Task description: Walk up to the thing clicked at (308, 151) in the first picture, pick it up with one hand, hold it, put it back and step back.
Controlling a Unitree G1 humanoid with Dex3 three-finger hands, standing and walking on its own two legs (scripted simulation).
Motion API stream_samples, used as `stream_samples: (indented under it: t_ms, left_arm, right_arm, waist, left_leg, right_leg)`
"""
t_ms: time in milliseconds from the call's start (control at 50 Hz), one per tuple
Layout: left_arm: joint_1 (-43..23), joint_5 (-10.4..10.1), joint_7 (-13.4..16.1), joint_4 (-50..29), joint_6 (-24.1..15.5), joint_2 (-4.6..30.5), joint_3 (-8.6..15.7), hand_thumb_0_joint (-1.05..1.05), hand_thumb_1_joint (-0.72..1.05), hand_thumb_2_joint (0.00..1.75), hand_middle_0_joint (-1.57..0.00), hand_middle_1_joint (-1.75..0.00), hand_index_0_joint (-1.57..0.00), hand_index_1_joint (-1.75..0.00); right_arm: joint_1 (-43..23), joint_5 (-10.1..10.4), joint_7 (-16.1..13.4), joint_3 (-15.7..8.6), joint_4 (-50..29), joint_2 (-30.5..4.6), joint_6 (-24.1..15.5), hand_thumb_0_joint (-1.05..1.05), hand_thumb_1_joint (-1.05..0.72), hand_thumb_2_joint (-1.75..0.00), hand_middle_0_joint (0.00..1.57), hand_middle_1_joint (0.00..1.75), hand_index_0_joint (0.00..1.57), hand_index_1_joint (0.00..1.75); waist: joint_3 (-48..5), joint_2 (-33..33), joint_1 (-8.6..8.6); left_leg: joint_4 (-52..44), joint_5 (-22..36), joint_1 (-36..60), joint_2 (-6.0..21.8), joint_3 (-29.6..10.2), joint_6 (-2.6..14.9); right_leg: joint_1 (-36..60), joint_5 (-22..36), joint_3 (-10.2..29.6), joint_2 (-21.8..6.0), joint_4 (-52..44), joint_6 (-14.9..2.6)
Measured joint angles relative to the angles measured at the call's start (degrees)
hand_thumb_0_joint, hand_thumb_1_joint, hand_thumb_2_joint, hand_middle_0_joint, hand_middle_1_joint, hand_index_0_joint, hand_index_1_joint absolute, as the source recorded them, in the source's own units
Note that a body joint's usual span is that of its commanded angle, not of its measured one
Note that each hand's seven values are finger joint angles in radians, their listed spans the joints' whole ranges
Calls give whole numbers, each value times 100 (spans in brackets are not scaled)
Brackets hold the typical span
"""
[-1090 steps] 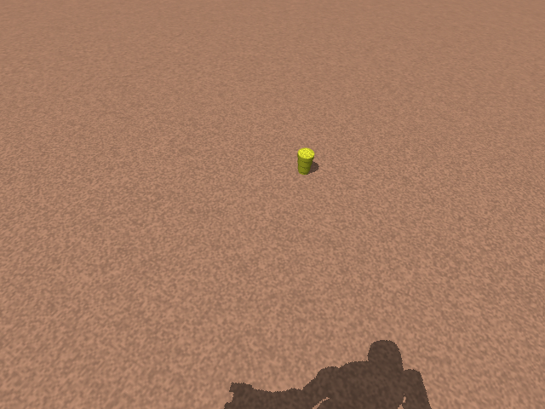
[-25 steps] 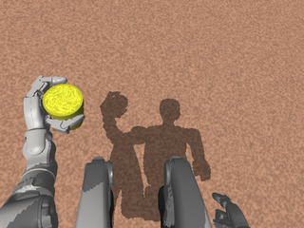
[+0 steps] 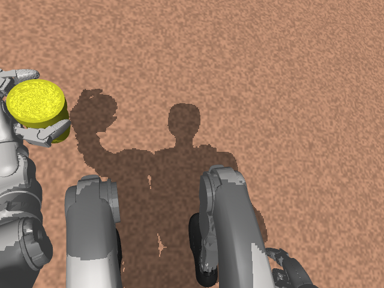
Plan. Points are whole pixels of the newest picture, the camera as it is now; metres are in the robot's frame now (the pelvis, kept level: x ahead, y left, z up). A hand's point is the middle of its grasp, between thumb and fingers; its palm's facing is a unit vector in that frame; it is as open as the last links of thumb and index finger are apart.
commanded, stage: crouch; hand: left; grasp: from the side
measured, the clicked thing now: (47, 117) +0.45 +0.24 -0.09
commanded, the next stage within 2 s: lower in 0.54 s
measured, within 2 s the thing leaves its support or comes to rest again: neither
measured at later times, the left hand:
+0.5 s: hand (47, 122) +0.46 +0.26 -0.13, palm faces +0.24 -0.97 -0.04, open 11.4 cm
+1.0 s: hand (59, 130) +0.46 +0.25 -0.20, palm faces +0.25 -0.97 -0.03, open 11.4 cm
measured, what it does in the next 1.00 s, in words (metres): lowers itself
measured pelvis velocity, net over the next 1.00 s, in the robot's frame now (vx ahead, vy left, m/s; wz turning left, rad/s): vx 0.00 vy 0.01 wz -0.11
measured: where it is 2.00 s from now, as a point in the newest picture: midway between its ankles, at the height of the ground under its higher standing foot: (158, 269)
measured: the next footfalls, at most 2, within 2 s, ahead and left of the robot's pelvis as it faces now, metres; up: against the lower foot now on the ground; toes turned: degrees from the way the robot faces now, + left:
none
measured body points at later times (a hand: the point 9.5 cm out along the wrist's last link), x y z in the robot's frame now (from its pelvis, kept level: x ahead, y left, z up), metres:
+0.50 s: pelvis +0.00 +0.01 -0.04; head +0.24 +0.09 +0.34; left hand +0.44 +0.31 -0.13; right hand +0.11 -0.27 -0.14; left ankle +0.09 +0.14 -0.32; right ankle +0.10 -0.13 -0.32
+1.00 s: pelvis +0.00 +0.01 -0.06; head +0.25 +0.12 +0.30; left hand +0.44 +0.30 -0.20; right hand +0.09 -0.27 -0.13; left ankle +0.09 +0.14 -0.32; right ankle +0.10 -0.13 -0.32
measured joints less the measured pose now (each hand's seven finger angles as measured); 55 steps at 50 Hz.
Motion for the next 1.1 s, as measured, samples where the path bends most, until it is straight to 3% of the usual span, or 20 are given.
stream_samples:
  t_ms: [180,420,720,900,1100]
  left_arm:
    - [133,104,-53,-101,-59,163,215,1,-51,103,-72,-97,-62,-97]
    - [209,61,-50,-309,-114,405,71,1,-50,102,-71,-97,-62,-97]
    - [326,51,103,-176,-292,582,160,1,-50,102,-72,-97,-62,-97]
    - [169,112,291,526,-645,1029,222,1,-50,102,-72,-97,-62,-97]
    - [189,143,428,707,-952,1406,429,1,-50,102,-72,-96,-63,-96]
  right_arm:
    - [-146,-140,67,227,-126,-49,83,0,-93,-91,20,30,20,30]
    - [-379,-321,110,424,-151,-152,139,0,-94,-92,20,30,20,30]
    - [-506,-474,206,767,-292,-203,245,0,-94,-91,20,30,20,30]
    - [-721,-653,250,1157,-432,-266,229,0,-94,-91,20,30,20,30]
    - [-896,-887,291,1525,-542,-372,207,0,-94,-91,20,30,20,30]
  waist:
    - [307,-164,-64]
    - [592,-284,-66]
    - [907,-452,-184]
    - [1236,-653,-363]
    - [1582,-956,-458]
  left_leg:
    - [462,-42,-279,-22,-169,-29]
    - [820,-128,-426,-74,-350,-22]
    - [1083,-116,-438,-109,-561,-24]
    - [1269,-98,-423,-101,-726,6]
    - [1470,-201,-347,-119,-927,-15]
  right_leg:
    - [-233,9,-91,58,362,36]
    - [-262,-60,-208,82,581,95]
    - [-184,6,-357,136,691,143]
    - [-112,101,-472,215,730,192]
    - [28,69,-615,266,786,190]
